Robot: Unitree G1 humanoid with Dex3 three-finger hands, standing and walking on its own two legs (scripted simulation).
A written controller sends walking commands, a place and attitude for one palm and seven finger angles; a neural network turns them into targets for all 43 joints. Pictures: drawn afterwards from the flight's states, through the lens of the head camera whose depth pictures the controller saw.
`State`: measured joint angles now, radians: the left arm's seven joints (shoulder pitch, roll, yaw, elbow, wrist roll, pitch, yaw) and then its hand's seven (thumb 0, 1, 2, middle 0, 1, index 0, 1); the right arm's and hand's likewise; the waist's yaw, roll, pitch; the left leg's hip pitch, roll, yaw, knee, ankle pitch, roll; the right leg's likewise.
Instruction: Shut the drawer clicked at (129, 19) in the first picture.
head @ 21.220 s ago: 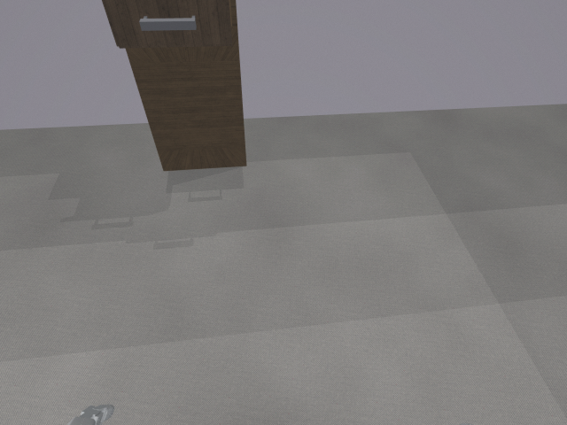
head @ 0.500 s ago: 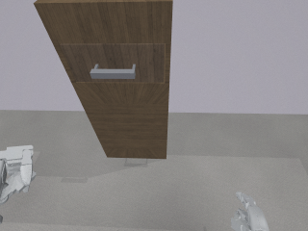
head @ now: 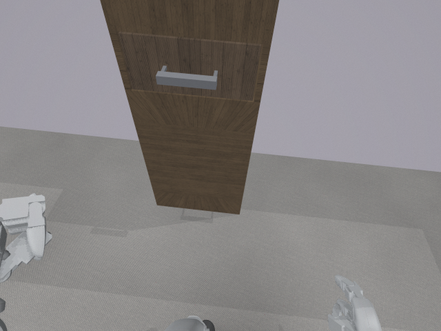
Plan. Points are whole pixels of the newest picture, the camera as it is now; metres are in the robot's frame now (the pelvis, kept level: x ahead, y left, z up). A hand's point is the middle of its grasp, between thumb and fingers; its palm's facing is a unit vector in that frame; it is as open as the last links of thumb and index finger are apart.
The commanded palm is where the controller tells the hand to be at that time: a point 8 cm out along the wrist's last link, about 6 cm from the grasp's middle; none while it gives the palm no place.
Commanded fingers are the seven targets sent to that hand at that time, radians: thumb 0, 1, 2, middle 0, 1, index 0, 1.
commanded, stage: step back with the hand held close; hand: left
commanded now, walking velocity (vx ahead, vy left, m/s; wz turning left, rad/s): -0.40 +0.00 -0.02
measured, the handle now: (188, 75) +0.74 +0.15 +0.05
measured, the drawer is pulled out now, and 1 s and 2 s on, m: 0.00 0.00 0.00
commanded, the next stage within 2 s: stop stepping back and stand still in 0.30 s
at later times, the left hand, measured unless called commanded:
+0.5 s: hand out of the picture +0.11 +0.24 +0.18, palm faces +0.24 -0.89 -0.38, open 3.2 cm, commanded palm +0.03 +0.29 +0.19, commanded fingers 0.00 0.90 0.90 -1.40 -1.60 -1.40 -1.60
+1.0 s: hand out of the picture -0.10 +0.26 +0.21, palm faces +0.14 -0.89 -0.43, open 3.2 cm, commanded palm -0.14 +0.33 +0.19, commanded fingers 0.00 0.90 0.90 -1.40 -1.60 -1.40 -1.60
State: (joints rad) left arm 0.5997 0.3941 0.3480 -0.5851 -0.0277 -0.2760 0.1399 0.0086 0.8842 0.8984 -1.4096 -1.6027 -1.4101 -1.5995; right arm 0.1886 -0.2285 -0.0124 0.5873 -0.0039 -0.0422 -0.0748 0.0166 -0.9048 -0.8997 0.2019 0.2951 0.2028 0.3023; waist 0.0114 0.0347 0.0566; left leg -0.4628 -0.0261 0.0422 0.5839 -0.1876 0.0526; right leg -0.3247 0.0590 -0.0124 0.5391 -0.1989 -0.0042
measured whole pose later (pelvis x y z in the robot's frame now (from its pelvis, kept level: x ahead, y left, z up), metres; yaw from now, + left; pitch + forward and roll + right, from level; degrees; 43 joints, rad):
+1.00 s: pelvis -0.31 +0.07 +0.02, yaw -8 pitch -2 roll -4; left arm 0.70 0.45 0.36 -0.71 -0.01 -0.21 0.13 0.01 0.89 0.90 -1.41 -1.60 -1.41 -1.60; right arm 0.33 -0.09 0.03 0.62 -0.04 -0.08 -0.03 0.02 -0.90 -0.90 0.20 0.30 0.20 0.30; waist -0.07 -0.03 -0.05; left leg -0.35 0.11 -0.02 0.47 -0.25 -0.02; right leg -0.38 0.04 -0.16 0.85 -0.49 -0.03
